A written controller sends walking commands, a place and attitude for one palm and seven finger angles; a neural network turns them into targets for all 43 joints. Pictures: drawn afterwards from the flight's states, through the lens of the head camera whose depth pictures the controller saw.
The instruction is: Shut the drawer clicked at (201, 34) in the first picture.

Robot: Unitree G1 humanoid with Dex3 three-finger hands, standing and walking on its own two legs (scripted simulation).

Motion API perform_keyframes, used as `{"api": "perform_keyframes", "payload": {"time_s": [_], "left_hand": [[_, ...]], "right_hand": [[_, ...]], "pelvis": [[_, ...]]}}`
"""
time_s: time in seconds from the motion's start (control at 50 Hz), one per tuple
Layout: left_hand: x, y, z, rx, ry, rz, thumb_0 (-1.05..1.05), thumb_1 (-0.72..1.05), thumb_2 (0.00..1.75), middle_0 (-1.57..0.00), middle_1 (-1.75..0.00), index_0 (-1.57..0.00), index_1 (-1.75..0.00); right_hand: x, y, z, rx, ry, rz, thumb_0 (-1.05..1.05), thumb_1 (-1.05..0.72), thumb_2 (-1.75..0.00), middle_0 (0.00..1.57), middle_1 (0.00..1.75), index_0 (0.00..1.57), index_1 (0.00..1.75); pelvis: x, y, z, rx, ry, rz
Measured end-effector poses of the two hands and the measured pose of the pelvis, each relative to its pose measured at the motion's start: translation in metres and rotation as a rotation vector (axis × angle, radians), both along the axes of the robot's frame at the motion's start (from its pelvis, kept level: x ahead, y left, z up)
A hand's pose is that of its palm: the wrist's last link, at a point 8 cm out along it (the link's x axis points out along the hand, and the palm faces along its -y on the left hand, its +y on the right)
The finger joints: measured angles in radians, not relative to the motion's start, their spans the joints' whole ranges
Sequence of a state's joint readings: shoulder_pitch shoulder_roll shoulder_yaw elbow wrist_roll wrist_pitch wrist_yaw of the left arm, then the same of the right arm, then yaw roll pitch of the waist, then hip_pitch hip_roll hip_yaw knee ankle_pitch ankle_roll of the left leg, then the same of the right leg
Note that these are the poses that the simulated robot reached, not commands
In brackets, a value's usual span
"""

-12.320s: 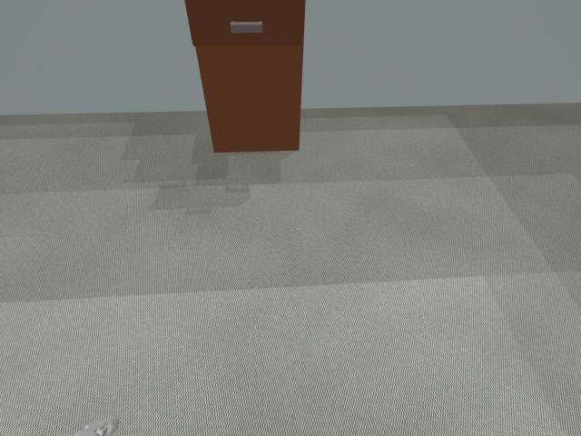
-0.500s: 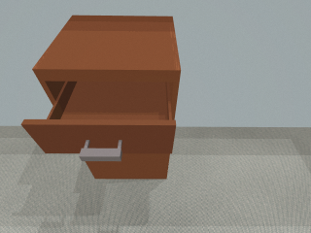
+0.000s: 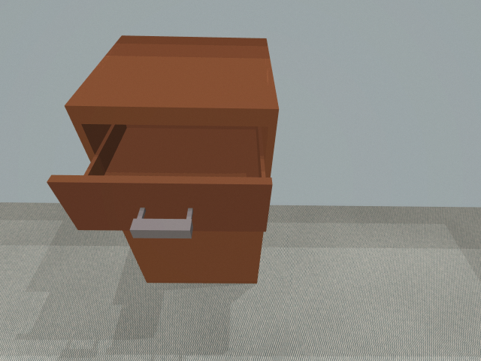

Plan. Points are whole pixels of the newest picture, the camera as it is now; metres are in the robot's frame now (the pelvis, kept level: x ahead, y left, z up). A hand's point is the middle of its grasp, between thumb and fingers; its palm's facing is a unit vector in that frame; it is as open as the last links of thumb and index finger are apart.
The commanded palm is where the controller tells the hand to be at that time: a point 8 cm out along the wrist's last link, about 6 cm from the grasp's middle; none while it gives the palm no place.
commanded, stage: come to a stop and stand still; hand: left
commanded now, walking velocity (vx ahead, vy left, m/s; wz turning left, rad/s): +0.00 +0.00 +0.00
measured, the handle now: (164, 220) +0.39 +0.18 -0.01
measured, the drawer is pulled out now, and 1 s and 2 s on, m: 0.19 0.19 0.19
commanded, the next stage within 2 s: look again from close up in 0.64 s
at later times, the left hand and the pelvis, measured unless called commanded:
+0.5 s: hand out of the picture +0.03 +0.16 -0.17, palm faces +0.04 -0.98 -0.17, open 7.4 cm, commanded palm none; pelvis +0.04 +0.00 +0.01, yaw +0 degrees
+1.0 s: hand out of the picture +0.02 +0.16 -0.16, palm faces +0.04 -0.98 -0.19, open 7.4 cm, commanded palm none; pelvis +0.03 +0.00 +0.01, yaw +0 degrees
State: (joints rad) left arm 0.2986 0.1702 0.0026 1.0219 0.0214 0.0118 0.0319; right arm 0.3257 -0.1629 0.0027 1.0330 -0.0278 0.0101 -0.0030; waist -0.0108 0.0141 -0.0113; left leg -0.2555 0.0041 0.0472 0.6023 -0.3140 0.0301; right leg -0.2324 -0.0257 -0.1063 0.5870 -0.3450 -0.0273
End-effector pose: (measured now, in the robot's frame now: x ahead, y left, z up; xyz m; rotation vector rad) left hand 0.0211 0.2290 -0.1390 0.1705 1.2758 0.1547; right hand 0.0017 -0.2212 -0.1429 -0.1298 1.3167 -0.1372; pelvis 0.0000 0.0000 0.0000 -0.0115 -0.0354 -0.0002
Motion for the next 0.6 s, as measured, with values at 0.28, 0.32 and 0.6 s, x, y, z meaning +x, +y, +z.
{"api": "perform_keyframes", "payload": {"time_s": [0.28,0.32,0.6], "left_hand": [[-0.008,-0.004,0.005,-0.019,0.117,0.038,0.00,0.90,0.90,-0.20,-0.30,-0.20,-0.29],[-0.009,-0.008,0.005,-0.025,0.131,0.040,0.00,0.90,0.90,-0.20,-0.30,-0.20,-0.29],[0.001,-0.020,0.002,-0.048,0.127,0.050,0.00,0.91,0.90,-0.20,-0.30,-0.20,-0.29]], "right_hand": [[-0.012,0.023,0.001,0.034,0.144,-0.005,0.01,-0.91,-0.90,0.20,0.30,0.20,0.30],[-0.002,0.022,0.001,0.032,0.127,-0.005,0.01,-0.91,-0.90,0.20,0.30,0.20,0.30],[0.049,0.001,0.009,-0.031,0.037,0.019,0.02,-0.92,-0.90,0.20,0.30,0.20,0.30]], "pelvis": [[0.027,0.007,0.007,0.016,0.030,0.004],[0.030,0.007,0.008,0.017,0.028,0.002],[0.043,0.002,0.011,0.016,0.014,0.005]]}}
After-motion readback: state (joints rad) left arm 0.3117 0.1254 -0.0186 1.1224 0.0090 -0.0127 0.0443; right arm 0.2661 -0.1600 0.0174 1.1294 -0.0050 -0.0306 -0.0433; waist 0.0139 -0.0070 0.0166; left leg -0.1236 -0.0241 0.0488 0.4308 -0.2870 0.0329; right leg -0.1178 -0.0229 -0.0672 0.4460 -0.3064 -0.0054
